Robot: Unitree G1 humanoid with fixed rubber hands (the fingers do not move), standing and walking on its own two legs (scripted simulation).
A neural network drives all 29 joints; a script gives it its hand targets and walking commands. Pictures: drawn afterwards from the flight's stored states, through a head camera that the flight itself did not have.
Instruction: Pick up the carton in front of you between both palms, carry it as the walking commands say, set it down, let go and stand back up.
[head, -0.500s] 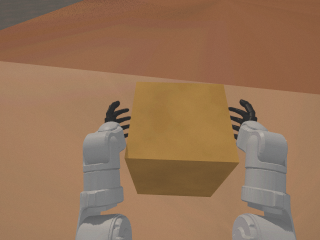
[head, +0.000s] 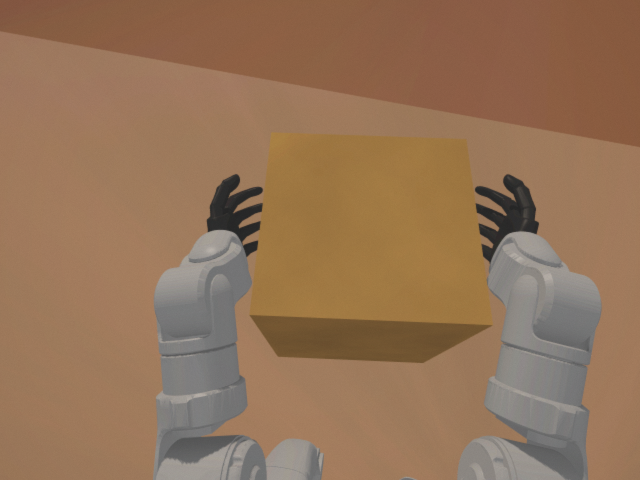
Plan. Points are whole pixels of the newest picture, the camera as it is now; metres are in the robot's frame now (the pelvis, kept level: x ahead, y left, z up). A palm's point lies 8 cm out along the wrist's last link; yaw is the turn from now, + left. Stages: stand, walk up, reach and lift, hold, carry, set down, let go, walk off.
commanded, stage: carry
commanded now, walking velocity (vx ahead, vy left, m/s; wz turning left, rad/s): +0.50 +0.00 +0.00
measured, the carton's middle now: (357, 264) +0.36 +0.04 +0.05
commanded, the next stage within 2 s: none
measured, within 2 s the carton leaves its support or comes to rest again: neither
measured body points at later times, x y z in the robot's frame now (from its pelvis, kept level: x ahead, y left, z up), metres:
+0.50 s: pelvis +0.32 +0.04 +0.04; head +0.36 +0.04 +0.49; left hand +0.70 +0.16 +0.15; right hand +0.67 -0.15 +0.16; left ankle +0.37 +0.10 -0.69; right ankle +0.31 -0.09 -0.59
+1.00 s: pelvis +0.63 -0.02 +0.07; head +0.67 -0.03 +0.52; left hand +0.98 +0.14 +0.20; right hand +1.00 -0.17 +0.20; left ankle +0.68 +0.11 -0.57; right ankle +0.62 -0.10 -0.66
